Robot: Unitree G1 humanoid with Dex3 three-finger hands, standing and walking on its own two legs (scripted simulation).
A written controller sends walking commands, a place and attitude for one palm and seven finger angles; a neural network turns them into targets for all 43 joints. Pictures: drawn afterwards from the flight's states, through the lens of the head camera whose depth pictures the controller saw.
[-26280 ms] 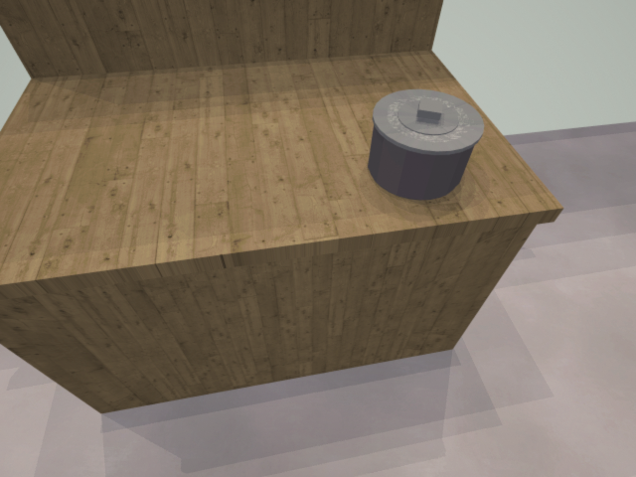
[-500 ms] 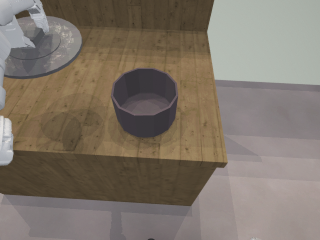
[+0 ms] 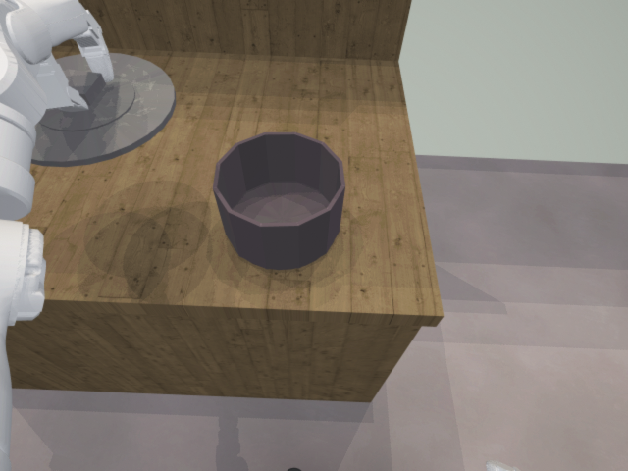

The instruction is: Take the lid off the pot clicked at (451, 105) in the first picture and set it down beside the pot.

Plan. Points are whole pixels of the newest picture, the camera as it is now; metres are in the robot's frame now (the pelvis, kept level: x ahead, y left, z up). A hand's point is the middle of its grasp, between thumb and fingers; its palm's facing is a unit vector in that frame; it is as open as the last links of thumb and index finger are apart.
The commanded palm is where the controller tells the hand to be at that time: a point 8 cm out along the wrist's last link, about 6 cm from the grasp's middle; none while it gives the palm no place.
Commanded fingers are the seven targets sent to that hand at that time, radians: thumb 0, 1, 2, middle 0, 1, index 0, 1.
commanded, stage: lower the lid onto the table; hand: left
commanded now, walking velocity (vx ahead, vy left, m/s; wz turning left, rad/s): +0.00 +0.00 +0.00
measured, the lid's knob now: (78, 87) +0.51 +0.28 +0.20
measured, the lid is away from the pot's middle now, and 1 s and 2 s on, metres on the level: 0.23 0.23 0.23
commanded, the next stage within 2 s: none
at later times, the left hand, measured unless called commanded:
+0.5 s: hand (68, 110) +0.48 +0.28 +0.19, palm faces -0.33 -0.08 -0.94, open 7.8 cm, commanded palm +0.48 +0.27 +0.26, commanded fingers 0.00 0.62 1.01 -0.93 -1.08 -0.85 -1.03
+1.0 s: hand (86, 138) +0.48 +0.28 +0.15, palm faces -0.40 -0.08 -0.91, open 7.8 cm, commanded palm +0.49 +0.27 +0.23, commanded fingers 0.00 0.62 1.01 -0.93 -1.08 -0.85 -1.03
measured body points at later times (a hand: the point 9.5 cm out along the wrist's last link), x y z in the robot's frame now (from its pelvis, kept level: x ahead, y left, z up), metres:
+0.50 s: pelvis +0.01 +0.00 +0.00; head +0.07 +0.01 +0.44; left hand +0.49 +0.28 +0.24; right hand +0.08 -0.28 -0.12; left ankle +0.05 +0.04 -0.74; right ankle -0.04 -0.14 -0.74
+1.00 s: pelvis +0.00 +0.00 +0.00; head +0.07 +0.01 +0.44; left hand +0.49 +0.28 +0.21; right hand +0.06 -0.28 -0.12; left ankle +0.05 +0.04 -0.74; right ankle -0.04 -0.14 -0.74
